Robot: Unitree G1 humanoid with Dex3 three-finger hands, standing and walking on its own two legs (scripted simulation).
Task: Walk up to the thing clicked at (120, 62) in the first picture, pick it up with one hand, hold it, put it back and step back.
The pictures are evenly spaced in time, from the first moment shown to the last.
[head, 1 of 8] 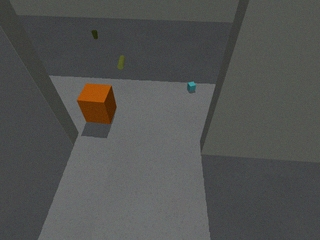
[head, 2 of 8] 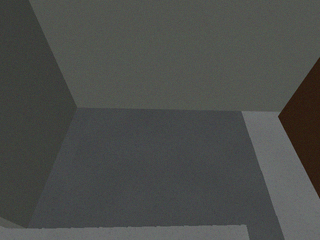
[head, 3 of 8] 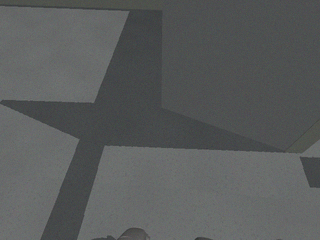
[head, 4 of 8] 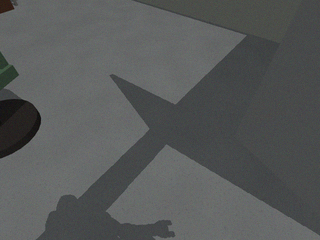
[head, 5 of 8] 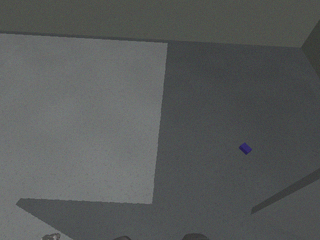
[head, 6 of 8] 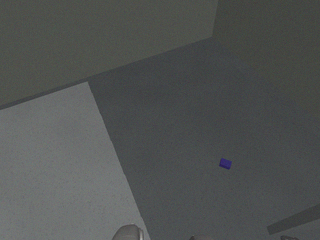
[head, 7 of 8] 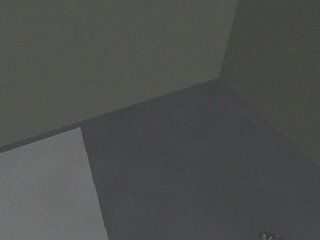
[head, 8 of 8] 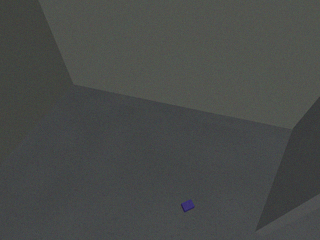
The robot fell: no
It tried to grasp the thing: no
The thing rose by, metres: 0.00
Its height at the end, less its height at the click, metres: +0.00
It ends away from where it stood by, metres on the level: 0.00
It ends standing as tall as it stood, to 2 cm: yes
